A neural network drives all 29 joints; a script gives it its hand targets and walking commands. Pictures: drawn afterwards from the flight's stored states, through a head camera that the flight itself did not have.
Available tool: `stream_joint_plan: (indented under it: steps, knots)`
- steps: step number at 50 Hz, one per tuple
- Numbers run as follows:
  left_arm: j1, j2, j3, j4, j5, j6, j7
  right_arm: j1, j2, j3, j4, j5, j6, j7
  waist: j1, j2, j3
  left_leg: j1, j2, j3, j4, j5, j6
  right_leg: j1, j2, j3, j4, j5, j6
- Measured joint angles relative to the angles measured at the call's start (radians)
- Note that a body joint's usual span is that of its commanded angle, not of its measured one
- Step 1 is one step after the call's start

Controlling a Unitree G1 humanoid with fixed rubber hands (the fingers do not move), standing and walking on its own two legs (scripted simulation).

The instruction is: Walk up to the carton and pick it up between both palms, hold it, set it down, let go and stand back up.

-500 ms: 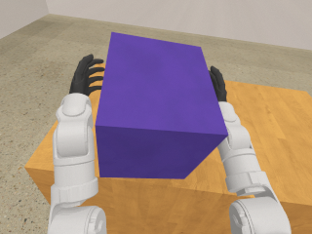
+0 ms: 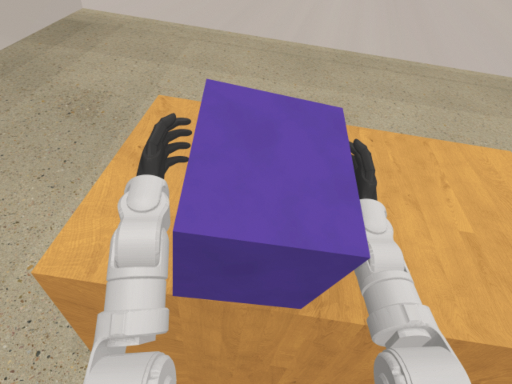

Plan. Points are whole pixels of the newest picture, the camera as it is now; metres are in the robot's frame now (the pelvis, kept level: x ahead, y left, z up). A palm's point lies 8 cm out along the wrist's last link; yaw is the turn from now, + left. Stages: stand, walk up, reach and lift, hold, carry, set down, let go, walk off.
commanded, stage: set down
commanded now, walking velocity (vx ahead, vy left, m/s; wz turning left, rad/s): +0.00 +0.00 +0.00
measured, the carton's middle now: (257, 202) +0.37 -0.02 +0.11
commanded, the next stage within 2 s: none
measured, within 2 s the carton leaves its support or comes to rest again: neither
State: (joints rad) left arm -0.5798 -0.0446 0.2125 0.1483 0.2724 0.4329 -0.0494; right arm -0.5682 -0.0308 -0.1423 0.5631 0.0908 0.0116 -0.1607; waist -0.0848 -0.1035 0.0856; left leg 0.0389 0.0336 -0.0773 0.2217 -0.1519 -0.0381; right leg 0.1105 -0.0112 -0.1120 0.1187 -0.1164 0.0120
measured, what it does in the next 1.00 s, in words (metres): stands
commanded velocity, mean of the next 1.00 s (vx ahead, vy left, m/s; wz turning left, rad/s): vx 0.00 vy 0.00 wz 0.00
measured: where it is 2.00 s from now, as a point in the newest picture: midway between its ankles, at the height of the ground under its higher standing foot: outside the picture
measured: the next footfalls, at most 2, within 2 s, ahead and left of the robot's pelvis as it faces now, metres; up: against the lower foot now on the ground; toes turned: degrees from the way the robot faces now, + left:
none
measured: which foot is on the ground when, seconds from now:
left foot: down 0.00-1.00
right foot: down 0.00-1.00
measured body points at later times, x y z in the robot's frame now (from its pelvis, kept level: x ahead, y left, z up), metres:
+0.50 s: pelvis +0.00 +0.01 +0.00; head +0.01 +0.04 +0.45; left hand +0.41 +0.13 +0.13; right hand +0.39 -0.18 +0.13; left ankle -0.01 +0.14 -0.75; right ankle -0.02 -0.12 -0.75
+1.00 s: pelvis +0.00 -0.01 +0.00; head +0.03 +0.01 +0.45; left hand +0.43 +0.11 +0.10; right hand +0.40 -0.20 +0.10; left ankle -0.01 +0.14 -0.75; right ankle -0.02 -0.12 -0.75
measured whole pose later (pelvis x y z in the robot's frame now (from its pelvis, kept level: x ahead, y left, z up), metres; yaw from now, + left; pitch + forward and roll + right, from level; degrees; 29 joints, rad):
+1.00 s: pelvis +0.00 -0.01 +0.00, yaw +1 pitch +2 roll +0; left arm -0.72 -0.06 0.40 0.66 0.31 0.13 -0.07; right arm -0.69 0.01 -0.36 0.79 -0.18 -0.04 -0.10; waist -0.09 -0.04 0.03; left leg -0.10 0.04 -0.09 0.17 -0.09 -0.04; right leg -0.05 -0.01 -0.13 0.11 -0.09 0.00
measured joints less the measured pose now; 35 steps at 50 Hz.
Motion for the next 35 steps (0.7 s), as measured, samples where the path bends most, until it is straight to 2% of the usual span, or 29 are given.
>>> stream_joint_plan:
  steps: [12,20,25,28,35]
  knots:
    - [0.005,0.013,0.008,0.063,-0.03,-0.089,0.022,-0.029,0.011,-0.019,0.037,-0.035,-0.038,0.005,0.0,0.005,-0.047,-0.073,-0.003,-0.01,0.007,0.004,0.001,-0.065,-0.002,-0.01,-0.001,0.005,0.001]
    - [-0.058,0.014,0.03,0.152,-0.011,-0.09,0.029,-0.1,-0.001,-0.057,0.13,-0.054,-0.033,0.025,0.004,0.014,-0.062,-0.08,-0.008,-0.006,0.023,-0.006,0.004,-0.069,-0.007,-0.007,0.006,0.002,0.005]
    - [-0.038,-0.006,0.077,0.242,0.034,-0.101,-0.016,-0.076,0.03,-0.118,0.146,-0.116,0.019,0.056,-0.024,0.029,-0.038,-0.078,-0.018,-0.027,0.021,-0.002,0.002,-0.049,-0.014,-0.027,-0.014,0.006,0.006]
    - [0.009,-0.019,0.068,0.265,0.028,-0.143,-0.01,-0.025,0.046,-0.135,0.141,-0.16,-0.006,0.068,-0.037,0.047,-0.028,-0.097,-0.021,-0.033,0.018,0.003,0.0,-0.064,-0.016,-0.034,-0.021,0.01,0.007]
    - [0.016,-0.07,0.058,0.348,-0.011,-0.294,0.049,0.033,0.012,-0.146,0.143,-0.223,-0.122,0.074,-0.02,0.107,-0.088,-0.175,-0.015,-0.013,-0.013,0.026,0.004,-0.158,-0.012,-0.014,-0.039,0.036,0.004]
